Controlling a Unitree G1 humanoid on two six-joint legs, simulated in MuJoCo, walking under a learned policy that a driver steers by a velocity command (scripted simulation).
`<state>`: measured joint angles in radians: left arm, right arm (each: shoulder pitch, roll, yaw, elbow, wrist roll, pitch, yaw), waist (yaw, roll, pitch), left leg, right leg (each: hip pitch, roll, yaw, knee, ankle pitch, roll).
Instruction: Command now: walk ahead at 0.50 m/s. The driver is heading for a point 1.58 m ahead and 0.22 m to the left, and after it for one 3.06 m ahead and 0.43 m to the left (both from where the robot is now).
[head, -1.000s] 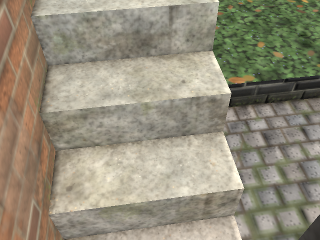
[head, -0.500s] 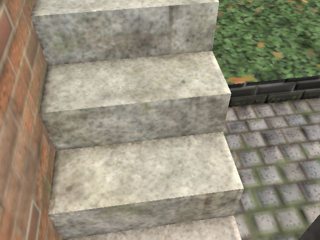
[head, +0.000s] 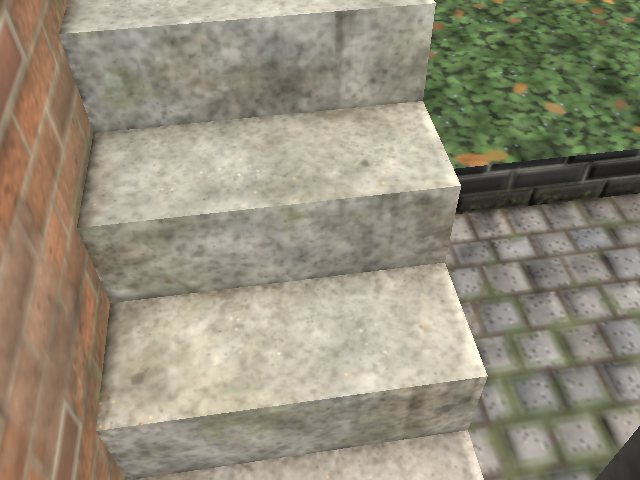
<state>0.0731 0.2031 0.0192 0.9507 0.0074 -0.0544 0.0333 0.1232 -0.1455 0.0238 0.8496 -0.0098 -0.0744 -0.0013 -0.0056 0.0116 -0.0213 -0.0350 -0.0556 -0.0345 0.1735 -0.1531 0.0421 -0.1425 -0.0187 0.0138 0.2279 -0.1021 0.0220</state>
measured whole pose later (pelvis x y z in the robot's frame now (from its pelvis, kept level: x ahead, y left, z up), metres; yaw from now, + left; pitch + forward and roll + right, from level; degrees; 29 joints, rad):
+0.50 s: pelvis +0.00 +0.00 +0.00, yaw +0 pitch +1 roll +0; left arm 0.07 0.20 0.02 0.95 0.01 -0.06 0.04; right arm 0.13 -0.15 0.02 0.85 -0.01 -0.07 -0.01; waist -0.01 0.01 -0.02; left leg -0.03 -0.05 -0.03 0.17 -0.15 0.04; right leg -0.14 -0.02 0.02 0.23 -0.10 0.02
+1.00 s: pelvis +0.00 +0.00 +0.00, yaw +0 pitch +1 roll +0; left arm 0.07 0.20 0.02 0.95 0.01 -0.06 0.04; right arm 0.13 -0.14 0.02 0.85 -0.01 -0.07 -0.01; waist -0.01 0.01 -0.02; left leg -0.03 -0.05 -0.03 0.18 -0.16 0.04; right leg -0.14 -0.02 0.02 0.23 -0.11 0.02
